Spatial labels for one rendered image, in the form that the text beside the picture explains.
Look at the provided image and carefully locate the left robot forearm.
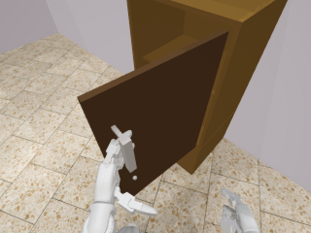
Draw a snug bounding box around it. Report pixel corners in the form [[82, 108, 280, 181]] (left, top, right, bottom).
[[82, 201, 117, 233]]

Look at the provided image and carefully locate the robot left hand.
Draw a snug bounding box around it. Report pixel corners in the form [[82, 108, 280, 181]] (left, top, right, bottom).
[[94, 130, 157, 216]]

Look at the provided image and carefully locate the robot right hand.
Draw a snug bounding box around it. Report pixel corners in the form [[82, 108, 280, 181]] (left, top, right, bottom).
[[220, 188, 259, 233]]

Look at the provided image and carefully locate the handle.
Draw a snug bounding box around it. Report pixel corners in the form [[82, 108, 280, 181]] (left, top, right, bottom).
[[111, 125, 137, 173]]

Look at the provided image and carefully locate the cupboard door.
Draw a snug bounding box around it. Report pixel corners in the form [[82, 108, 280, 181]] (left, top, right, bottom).
[[77, 29, 229, 196]]

